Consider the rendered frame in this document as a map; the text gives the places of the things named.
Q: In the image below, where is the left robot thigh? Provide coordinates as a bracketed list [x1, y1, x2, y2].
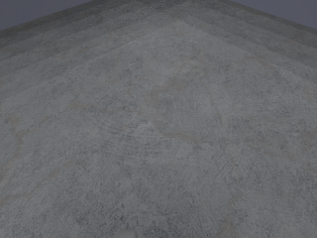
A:
[113, 228, 142, 238]

